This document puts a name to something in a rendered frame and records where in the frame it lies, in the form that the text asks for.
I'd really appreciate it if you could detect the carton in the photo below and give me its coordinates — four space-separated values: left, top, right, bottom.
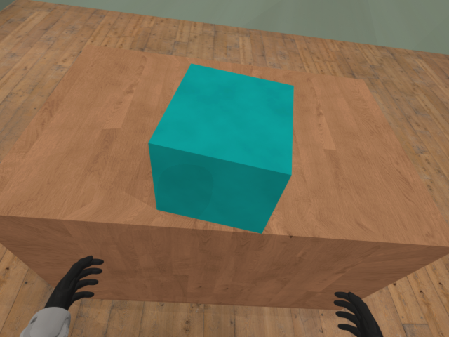
148 64 294 234

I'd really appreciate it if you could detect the left robot forearm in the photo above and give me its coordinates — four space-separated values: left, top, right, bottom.
20 307 71 337

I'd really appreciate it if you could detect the left robot hand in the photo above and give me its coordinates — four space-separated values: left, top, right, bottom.
44 256 104 310

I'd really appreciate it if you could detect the right robot hand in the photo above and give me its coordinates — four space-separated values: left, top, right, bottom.
334 292 383 337

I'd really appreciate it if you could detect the pedestal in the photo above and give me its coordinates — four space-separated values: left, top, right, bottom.
0 45 449 310

